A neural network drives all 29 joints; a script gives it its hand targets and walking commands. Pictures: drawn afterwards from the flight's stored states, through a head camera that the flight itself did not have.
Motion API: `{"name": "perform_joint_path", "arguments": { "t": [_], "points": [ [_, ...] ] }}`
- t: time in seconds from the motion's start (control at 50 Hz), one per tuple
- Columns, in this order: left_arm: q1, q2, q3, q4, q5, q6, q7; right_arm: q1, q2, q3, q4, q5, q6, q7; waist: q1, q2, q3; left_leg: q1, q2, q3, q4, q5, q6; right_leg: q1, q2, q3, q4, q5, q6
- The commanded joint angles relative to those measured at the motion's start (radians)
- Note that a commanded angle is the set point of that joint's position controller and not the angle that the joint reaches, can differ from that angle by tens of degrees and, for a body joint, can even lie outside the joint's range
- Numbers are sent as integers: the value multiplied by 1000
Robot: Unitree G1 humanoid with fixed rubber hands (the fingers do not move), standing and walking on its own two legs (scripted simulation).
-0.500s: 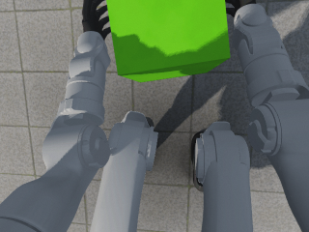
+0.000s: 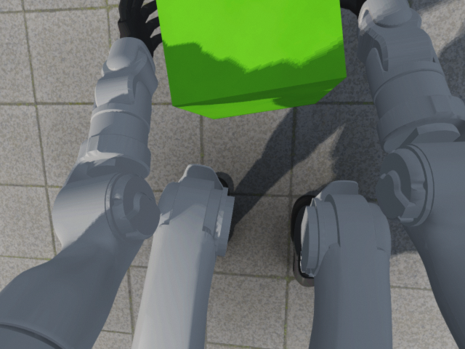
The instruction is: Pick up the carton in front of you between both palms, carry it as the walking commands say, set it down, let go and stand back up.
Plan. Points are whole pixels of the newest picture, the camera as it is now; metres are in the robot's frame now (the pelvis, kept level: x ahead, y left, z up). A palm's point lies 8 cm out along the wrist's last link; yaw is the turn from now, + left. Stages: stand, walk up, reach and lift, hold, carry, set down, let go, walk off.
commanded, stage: set down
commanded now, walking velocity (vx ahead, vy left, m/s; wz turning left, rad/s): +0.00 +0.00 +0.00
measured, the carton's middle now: (252, 41) +0.52 +0.04 -0.24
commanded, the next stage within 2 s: let go in 1.32 s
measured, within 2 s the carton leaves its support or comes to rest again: rests again in 0.04 s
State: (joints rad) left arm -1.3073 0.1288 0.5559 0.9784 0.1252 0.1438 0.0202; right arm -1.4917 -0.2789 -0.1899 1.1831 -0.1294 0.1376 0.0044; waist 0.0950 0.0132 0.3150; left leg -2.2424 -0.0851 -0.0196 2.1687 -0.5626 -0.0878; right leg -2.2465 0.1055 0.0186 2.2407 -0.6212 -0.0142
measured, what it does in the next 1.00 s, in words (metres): rises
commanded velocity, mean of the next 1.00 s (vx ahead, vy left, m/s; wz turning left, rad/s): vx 0.00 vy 0.00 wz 0.00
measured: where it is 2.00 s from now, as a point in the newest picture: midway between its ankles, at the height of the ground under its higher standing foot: (256, 244)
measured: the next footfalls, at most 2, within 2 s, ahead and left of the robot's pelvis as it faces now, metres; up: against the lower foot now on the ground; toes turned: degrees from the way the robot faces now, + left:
none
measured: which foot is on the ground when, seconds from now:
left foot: down 0.00-1.00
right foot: down 0.00-1.00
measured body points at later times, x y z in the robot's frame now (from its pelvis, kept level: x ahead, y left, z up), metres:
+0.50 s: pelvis +0.00 +0.01 +0.02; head +0.35 +0.00 +0.30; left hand +0.51 +0.23 -0.12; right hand +0.58 -0.14 -0.12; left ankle +0.12 +0.13 -0.33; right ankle +0.10 -0.10 -0.33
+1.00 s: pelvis +0.01 +0.01 +0.15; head +0.33 +0.00 +0.46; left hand +0.51 +0.23 +0.04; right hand +0.59 -0.16 +0.04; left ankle +0.12 +0.13 -0.33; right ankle +0.09 -0.10 -0.33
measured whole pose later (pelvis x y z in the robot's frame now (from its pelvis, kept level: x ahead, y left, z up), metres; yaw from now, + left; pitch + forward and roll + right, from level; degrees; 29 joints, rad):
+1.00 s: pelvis +0.01 +0.01 +0.15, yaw +0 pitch +47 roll +2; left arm -1.04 0.17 0.32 0.72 -0.12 0.17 0.13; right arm -1.27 -0.40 -0.12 0.97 0.03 0.20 0.01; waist 0.12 -0.02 -0.03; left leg -2.00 -0.04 -0.01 1.63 -0.45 -0.03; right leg -1.98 0.06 0.03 1.69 -0.52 -0.01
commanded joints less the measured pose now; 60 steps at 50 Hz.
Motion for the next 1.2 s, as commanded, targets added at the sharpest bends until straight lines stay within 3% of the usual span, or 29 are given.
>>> {"name": "perform_joint_path", "arguments": {
  "t": [0.0,0.04,0.08,0.2,0.28,0.42,0.56,0.68,0.9,1.18],
  "points": [
    [-250,-162,-87,15,-19,-44,-60,-244,146,61,-30,28,-32,43,11,-89,-811,359,9,94,-104,237,23,403,-20,24,-229,241,13],
    [-152,152,-58,26,-55,-93,35,-203,-173,53,-46,69,-61,-43,18,-88,-855,394,30,96,-111,253,3,441,-41,30,-231,248,26],
    [-168,215,-109,53,-131,-122,75,-237,-221,106,-44,141,-74,-72,37,-102,-897,405,40,91,-109,285,7,458,-59,42,-224,274,25],
    [-232,249,-256,22,-304,-168,89,-327,-225,264,-141,326,-104,-59,79,-150,-1086,453,64,87,-97,408,36,559,-79,59,-184,382,27],
    [-205,269,-305,-28,-366,-157,104,-307,-258,289,-180,370,-93,-58,81,-161,-1249,554,63,87,-114,443,41,647,-78,33,-182,388,28],
    [-115,256,-316,-240,-369,-86,158,-237,-299,202,-281,307,-27,-76,49,-144,-1493,757,28,99,-215,416,45,732,-51,-31,-259,307,7],
    [-42,152,-278,-231,-287,-37,157,-126,-262,100,-186,224,-4,-39,27,-83,-1211,670,23,86,-347,319,35,529,-46,-36,-395,196,-7],
    [-16,137,-253,-246,-254,-36,143,-113,-250,79,-178,203,-15,-15,42,-94,-1248,692,23,85,-443,337,28,585,-38,-31,-495,234,-5],
    [62,162,-224,-371,-250,6,120,-90,-239,62,-329,166,39,0,58,-176,-1476,790,11,112,-627,429,28,911,-20,-33,-681,385,14],
    [162,136,-189,-370,-195,-1,71,20,-194,12,-321,119,37,28,58,-158,-1387,922,16,106,-906,472,26,1120,-25,0,-964,482,31]
  ]
}}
